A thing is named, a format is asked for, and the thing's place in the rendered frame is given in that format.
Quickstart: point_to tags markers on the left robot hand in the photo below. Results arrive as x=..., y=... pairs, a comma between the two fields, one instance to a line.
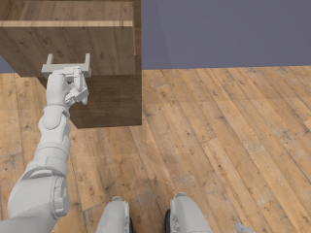
x=58, y=87

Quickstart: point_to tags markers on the drawer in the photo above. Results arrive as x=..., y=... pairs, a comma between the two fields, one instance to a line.
x=69, y=30

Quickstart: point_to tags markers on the left robot upper arm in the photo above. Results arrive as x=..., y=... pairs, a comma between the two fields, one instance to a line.
x=36, y=205

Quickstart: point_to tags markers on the left robot forearm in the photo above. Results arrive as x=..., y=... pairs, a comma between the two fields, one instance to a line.
x=52, y=153

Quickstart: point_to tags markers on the handle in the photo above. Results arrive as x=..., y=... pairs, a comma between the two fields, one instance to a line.
x=48, y=68

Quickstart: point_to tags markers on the right robot hand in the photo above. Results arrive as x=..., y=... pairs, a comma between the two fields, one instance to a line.
x=243, y=229

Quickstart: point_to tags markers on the robot left thigh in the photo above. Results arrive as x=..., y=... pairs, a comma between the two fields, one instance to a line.
x=114, y=218

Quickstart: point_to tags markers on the left robot shin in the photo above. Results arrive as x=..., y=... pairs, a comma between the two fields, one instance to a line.
x=125, y=229

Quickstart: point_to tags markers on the cabinet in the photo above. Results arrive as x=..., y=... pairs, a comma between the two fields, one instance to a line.
x=113, y=100

